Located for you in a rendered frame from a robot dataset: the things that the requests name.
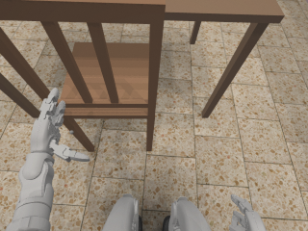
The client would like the left robot forearm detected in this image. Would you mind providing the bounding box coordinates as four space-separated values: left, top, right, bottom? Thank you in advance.
5 152 55 231

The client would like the robot left thigh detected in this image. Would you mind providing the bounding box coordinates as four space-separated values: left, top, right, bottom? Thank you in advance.
102 196 140 231

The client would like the chair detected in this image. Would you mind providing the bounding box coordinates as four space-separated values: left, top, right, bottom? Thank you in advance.
0 0 166 152

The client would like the robot right thigh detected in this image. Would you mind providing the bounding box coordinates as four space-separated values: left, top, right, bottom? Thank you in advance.
170 200 212 231

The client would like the robot right hand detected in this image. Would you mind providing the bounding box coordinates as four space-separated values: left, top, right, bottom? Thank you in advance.
229 194 267 231

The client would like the robot thigh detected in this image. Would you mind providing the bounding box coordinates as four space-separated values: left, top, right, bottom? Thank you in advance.
102 196 140 231
170 200 212 231

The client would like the robot left hand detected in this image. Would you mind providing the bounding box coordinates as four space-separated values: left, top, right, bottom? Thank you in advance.
30 88 90 163

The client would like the table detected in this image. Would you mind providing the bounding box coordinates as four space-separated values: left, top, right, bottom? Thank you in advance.
0 0 285 118

